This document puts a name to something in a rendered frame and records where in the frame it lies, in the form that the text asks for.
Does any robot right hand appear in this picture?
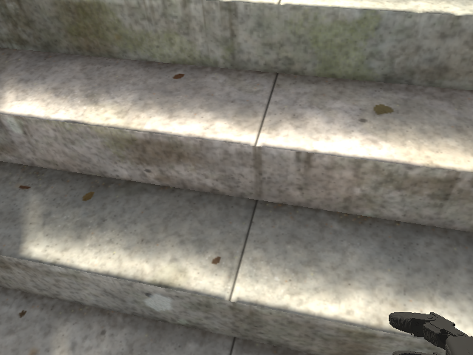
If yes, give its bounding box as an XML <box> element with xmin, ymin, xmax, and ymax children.
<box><xmin>389</xmin><ymin>312</ymin><xmax>473</xmax><ymax>355</ymax></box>

